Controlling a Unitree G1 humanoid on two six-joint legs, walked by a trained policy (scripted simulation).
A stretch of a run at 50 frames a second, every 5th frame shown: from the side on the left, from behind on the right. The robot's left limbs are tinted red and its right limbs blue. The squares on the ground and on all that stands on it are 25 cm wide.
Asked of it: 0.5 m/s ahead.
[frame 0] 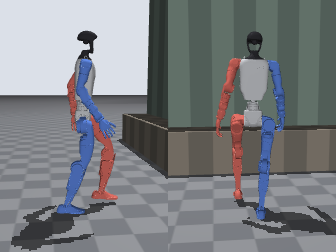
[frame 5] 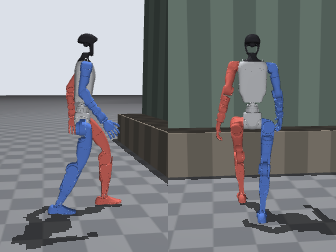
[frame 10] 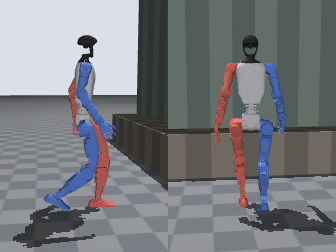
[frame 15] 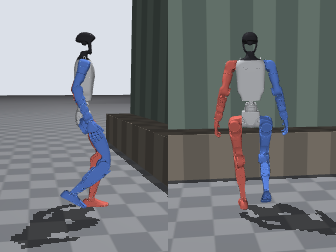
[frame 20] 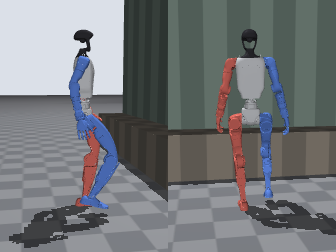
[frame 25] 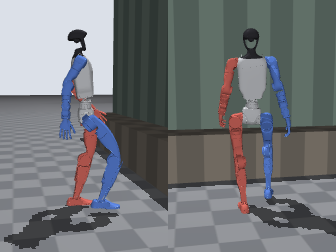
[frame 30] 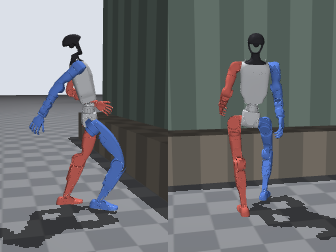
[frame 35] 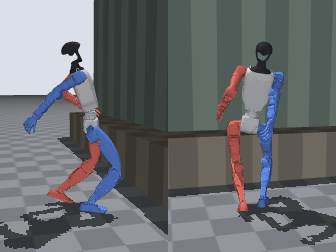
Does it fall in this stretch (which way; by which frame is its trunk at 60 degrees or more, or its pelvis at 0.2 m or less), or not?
no
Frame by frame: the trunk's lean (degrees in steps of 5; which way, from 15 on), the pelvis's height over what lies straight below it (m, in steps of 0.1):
0: 5, 0.8
5: 5, 0.8
10: 5, 0.7
15: 0, 0.8
20: 0, 0.8
25: 10, 0.8
30: 15 backward, 0.7
35: 20 backward and to its right, 0.7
